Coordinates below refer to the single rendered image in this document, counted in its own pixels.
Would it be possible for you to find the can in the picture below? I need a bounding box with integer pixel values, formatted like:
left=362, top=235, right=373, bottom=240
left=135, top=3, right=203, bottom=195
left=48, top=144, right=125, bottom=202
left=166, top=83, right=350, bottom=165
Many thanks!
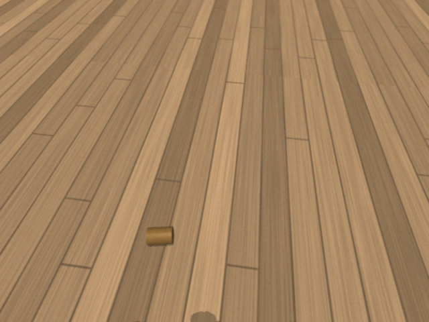
left=146, top=226, right=174, bottom=246

